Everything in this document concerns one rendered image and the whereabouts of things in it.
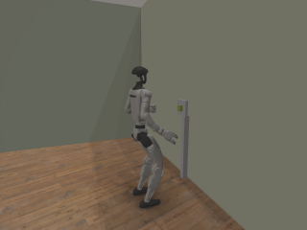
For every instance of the button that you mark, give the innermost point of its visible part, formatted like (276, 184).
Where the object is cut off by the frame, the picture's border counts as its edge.
(180, 107)

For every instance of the robot left hand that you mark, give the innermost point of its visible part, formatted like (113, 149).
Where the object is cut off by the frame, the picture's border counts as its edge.
(152, 108)

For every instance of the humanoid robot head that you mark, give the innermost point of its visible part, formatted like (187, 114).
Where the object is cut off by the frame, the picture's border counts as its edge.
(140, 71)

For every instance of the robot right hand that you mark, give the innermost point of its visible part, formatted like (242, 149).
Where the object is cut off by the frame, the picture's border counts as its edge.
(169, 135)

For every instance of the robot right upper arm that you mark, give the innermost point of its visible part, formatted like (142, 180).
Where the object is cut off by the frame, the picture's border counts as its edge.
(145, 103)

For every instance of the panel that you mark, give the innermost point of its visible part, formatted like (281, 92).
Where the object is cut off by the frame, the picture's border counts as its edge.
(184, 137)

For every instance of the robot right forearm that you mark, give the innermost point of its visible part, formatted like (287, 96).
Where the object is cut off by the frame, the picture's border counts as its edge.
(150, 123)

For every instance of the robot left upper arm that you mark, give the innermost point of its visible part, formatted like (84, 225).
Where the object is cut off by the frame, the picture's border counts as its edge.
(128, 107)

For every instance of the robot left shin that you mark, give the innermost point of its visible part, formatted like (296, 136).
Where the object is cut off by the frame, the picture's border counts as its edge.
(144, 174)

